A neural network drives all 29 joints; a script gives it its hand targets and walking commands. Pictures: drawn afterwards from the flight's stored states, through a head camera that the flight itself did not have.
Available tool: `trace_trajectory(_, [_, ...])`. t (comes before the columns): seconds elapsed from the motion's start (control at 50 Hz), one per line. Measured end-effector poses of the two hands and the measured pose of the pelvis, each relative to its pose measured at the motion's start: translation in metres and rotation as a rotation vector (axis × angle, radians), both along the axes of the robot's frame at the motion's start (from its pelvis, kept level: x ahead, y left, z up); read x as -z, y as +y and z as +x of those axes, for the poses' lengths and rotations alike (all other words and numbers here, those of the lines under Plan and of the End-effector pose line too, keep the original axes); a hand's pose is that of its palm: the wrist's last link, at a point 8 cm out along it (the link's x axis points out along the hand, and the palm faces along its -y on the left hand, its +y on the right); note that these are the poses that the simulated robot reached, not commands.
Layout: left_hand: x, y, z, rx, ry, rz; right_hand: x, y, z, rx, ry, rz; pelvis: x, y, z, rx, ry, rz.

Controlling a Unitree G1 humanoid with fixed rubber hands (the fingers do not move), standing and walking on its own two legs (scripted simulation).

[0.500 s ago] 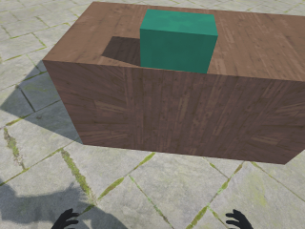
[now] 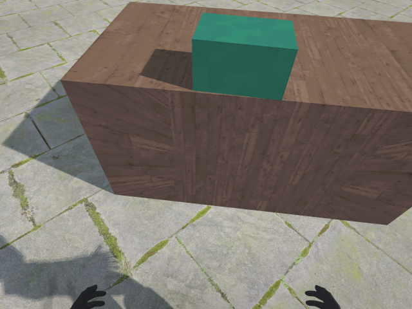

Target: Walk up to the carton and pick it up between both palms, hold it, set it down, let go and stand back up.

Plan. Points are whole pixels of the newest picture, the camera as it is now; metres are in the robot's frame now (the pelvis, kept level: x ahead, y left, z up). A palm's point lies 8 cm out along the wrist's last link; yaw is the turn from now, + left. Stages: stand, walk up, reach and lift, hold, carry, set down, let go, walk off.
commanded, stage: stand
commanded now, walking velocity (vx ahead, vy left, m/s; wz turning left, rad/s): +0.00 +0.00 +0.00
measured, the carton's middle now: (241, 56) +0.84 -0.10 +0.07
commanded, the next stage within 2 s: none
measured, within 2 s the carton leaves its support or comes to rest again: neither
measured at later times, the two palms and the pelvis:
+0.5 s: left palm out of the picture +0.09 +0.26 -0.10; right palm out of the picture +0.11 -0.25 -0.10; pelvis +0.00 +0.00 +0.00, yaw +1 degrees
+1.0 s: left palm out of the picture +0.08 +0.26 -0.10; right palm out of the picture +0.11 -0.25 -0.10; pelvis +0.00 +0.00 +0.00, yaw +2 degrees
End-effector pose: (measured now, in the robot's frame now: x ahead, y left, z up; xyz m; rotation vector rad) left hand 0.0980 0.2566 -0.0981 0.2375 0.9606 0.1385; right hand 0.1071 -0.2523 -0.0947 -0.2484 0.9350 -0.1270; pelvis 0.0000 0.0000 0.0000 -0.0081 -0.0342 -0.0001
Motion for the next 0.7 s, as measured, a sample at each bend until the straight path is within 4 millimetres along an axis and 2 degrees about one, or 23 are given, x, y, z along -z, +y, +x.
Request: trace_trajectory(0.7, [0.003,0.002,-0.013,-0.03,0.032,0.004,0.003,-0.001,0.002,-0.02,0.027,-0.004,-0.001,-0.003,0.002,-0.024,0.001,-0.002])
